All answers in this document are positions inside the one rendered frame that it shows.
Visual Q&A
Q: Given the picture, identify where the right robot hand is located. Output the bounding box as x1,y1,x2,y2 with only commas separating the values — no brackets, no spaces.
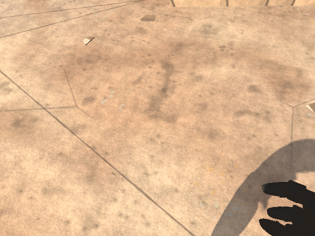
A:
259,180,315,236

